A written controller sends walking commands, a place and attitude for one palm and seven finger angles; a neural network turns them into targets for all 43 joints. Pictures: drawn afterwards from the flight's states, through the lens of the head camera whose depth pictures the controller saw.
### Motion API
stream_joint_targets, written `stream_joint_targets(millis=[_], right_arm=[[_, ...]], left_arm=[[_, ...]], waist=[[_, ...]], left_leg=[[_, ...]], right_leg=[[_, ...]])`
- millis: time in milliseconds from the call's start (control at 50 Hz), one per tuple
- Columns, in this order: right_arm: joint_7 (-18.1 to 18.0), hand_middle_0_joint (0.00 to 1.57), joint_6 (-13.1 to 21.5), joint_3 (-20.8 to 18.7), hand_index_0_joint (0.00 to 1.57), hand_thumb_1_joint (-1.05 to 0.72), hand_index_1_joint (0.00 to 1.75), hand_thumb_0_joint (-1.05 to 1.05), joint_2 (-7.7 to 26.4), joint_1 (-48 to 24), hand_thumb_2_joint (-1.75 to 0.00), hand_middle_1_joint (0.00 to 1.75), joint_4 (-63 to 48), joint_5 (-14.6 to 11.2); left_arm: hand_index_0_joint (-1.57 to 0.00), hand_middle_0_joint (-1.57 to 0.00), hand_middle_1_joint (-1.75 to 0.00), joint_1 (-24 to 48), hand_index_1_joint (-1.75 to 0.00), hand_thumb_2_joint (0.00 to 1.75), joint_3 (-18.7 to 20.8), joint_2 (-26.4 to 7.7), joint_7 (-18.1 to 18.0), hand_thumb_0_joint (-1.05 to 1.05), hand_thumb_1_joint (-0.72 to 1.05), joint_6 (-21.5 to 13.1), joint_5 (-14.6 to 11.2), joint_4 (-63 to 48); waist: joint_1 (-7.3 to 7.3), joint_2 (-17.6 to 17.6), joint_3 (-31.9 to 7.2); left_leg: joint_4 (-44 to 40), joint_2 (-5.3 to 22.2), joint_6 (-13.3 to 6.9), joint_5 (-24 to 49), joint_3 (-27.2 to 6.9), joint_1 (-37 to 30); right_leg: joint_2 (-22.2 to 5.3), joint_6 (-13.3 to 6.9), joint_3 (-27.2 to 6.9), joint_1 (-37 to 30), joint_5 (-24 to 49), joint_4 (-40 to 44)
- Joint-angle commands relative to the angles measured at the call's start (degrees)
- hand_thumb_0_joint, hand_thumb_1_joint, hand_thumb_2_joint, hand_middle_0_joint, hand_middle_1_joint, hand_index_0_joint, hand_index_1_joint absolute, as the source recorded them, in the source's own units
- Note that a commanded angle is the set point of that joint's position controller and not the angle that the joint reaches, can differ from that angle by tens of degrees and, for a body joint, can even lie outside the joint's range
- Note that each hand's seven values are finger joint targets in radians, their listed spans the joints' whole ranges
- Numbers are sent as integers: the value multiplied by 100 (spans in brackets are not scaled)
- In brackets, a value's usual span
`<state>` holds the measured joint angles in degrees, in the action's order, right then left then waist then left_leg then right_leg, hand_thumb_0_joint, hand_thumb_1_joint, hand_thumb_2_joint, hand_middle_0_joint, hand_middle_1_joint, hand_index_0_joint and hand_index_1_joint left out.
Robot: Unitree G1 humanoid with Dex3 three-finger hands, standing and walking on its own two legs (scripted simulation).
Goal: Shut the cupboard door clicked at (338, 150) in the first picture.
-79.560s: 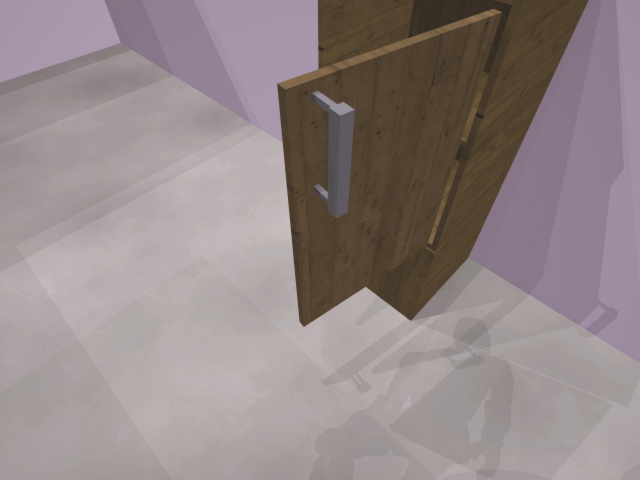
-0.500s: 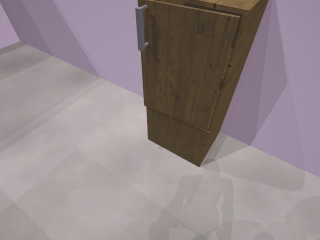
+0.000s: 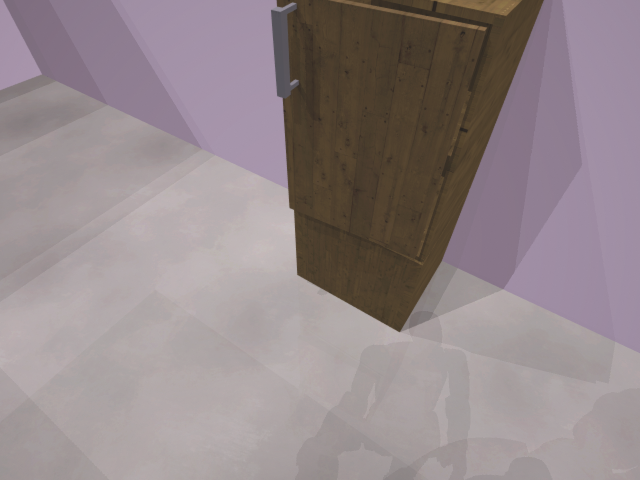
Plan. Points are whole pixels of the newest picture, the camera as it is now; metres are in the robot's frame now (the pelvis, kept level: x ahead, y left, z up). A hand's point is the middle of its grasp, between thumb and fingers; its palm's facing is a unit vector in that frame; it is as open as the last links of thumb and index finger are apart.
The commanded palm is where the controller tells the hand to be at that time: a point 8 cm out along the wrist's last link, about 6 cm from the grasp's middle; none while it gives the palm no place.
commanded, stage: walk to a spot facing it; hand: left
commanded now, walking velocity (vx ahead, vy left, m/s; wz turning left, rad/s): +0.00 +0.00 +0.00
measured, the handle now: (287, 51) +0.88 +0.12 +0.14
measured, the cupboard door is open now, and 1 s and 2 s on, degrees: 5 5 5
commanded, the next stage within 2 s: none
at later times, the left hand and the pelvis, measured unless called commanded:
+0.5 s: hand out of the picture +0.01 +0.22 -0.20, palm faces +0.23 -0.95 -0.22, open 7.4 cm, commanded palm none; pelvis +0.00 +0.02 -0.02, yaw +12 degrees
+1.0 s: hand out of the picture -0.04 +0.19 -0.17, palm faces +0.49 -0.82 -0.29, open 7.4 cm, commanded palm none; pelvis +0.01 -0.02 -0.01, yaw +33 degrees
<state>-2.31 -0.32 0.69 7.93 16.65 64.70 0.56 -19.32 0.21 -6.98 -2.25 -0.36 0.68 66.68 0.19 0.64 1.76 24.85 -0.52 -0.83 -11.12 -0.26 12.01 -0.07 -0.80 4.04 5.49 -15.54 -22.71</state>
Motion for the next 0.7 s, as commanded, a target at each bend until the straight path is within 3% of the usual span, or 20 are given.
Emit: stream_joint_targets(millis=[0, 120, 160, 220, 240, 280, 300, 320, 340, 360, 380, 400, 420, 460, 500, 620, 680], right_arm=[[-41, 20, 38, -92, 20, -90, 30, 0, 513, 401, -90, 30, -84, 14], [-24, 20, 5, -128, 20, -90, 30, 0, 575, 342, -90, 30, -195, -2], [-9, 20, -30, -174, 20, -90, 30, 0, 578, 282, -90, 30, -284, 12], [33, 20, -111, -257, 20, -90, 30, 0, 578, 195, -90, 30, -492, 24], [48, 20, -141, -299, 20, -90, 30, 0, 548, 99, -90, 30, -570, 40], [95, 20, -190, -363, 20, -90, 30, 0, 558, -74, -90, 30, -752, 57], [130, 20, -194, -376, 20, -90, 30, 0, 560, -82, -90, 30, -833, 44], [164, 20, -185, -378, 20, -90, 30, 0, 613, -31, -90, 30, -876, 39], [178, 20, -160, -389, 20, -90, 30, 0, 712, 161, -90, 30, -875, 58], [147, 20, -136, -436, 20, -90, 30, 0, 1075, 310, -90, 30, -936, 127], [83, 20, -145, -505, 20, -90, 30, 0, 1356, 563, -90, 30, -907, 179], [39, 20, -156, -535, 20, -90, 30, 0, 1504, 667, -90, 30, -855, 185], [36, 20, -144, -533, 20, -90, 30, 0, 1465, 490, -90, 30, -950, 170], [8, 20, -88, -529, 20, -90, 30, 0, 1445, 136, -90, 30, -1121, 171], [7, 20, -70, -540, 20, -90, 30, 0, 1468, -10, -90, 30, -1214, 159], [63, 20, -151, -652, 20, -90, 30, 0, 1662, -132, -90, 30, -1445, 170], [104, 20, -211, -711, 20, -90, 30, 0, 1682, -362, -90, 30, -1594, 158]], left_arm=[[-20, -20, -30, -533, -30, 90, 104, -522, -9, 0, 90, -59, -26, -49], [-20, -20, -30, -477, -30, 90, 213, -702, -25, 0, 90, -18, -17, -182], [-20, -20, -30, -410, -30, 90, 307, -783, -34, 0, 90, 22, -13, -304], [-20, -20, -30, -205, -30, 90, 430, -1020, -51, 0, 90, 58, 29, -546], [-20, -20, -30, -104, -30, 90, 456, -1025, -54, 0, 90, 64, 38, -646], [-20, -20, -30, 102, -30, 90, 490, -1069, -60, 0, 90, 74, 88, -810], [-20, -20, -30, 228, -30, 90, 517, -1165, -62, 0, 90, 81, 106, -903], [-20, -20, -30, 291, -30, 90, 545, -1209, -48, 0, 90, 94, 102, -973], [-20, -20, -30, 324, -30, 90, 563, -1242, -19, 0, 90, 125, 59, -1062], [-20, -20, -30, 115, -30, 90, 544, -1020, -3, 0, 90, 158, -1, -1166], [-20, -20, -30, 348, -30, 90, 501, -930, -24, 0, 90, 199, -10, -1335], [-20, -20, -30, 690, -30, 90, 517, -957, -27, 0, 90, 267, 37, -1444], [-20, -20, -30, 846, -30, 90, 517, -1051, -9, 0, 90, 247, 63, -1536], [-20, -20, -30, 898, -30, 90, 516, -995, 50, 0, 90, 184, 89, -1562], [-20, -20, -30, 890, -30, 90, 510, -989, 80, 0, 90, 177, 83, -1628], [-20, -20, -30, 930, -30, 90, 477, -1073, 98, 0, 90, 200, 94, -1932], [-20, -20, -30, 636, -30, 90, 495, -1147, 83, 0, 90, 199, 66, -1951]], waist=[[25, -68, 434], [-19, -101, 406], [-31, -177, 323], [-15, -755, 262], [-16, -882, 308], [25, -897, 450], [76, -848, 459], [115, -515, 400], [174, 135, 257], [159, 1261, 213], [347, 1700, 56], [429, 1464, -130], [322, 911, -144], [190, 376, -123], [154, 403, -181], [194, 775, -484], [75, 904, -546]], left_leg=[[-390, 489, -127, 679, -501, -70], [-118, 438, -129, 946, -558, 281], [199, 335, -123, 892, -547, 587], [1203, 141, -21, 417, -193, 940], [1683, 130, 28, -176, -74, 1088], [2246, 278, 98, -1352, 133, 1309], [1988, 378, 108, -1381, 165, 1217], [1475, 445, 81, -709, 156, 902], [728, 595, -101, 743, -242, 482], [78, 1268, -597, 2227, -1637, 266], [-690, 1884, -1132, 2062, -2919, 101], [-958, 1907, -1133, 795, -3208, 125], [-943, 1839, -1097, 105, -3215, 167], [-875, 1520, -986, 9, -2652, 231], [-831, 1294, -944, 212, -2380, 194], [-684, 991, -910, 336, -2496, -5], [-506, 765, -746, 382, -2470, 315]], right_leg=[[-563, -142, -569, 519, 314, 579], [-658, -149, -390, 296, 482, 291], [-851, -255, -371, 180, 533, 154], [-1479, -594, -556, 275, 554, 272], [-1727, -761, -625, 313, 833, 301], [-2133, -992, -529, 457, 1456, 164], [-2190, -942, -313, 491, 1698, -106], [-2044, -722, -9, 619, 1780, -538], [-1614, -320, 413, 863, 1486, -1261], [-831, 149, 723, 1340, 176, -2187], [-243, 254, 362, 1815, -2276, -3301], [-267, 174, -258, 2071, -2161, -4045], [-320, 174, -525, 2308, -1750, -4290], [-342, 294, -607, 2459, -1052, -4255], [-271, 364, -559, 2344, -932, -3849], [55, 428, -456, 1901, -1088, -2552], [240, 388, -365, 1192, -859, -1573]])
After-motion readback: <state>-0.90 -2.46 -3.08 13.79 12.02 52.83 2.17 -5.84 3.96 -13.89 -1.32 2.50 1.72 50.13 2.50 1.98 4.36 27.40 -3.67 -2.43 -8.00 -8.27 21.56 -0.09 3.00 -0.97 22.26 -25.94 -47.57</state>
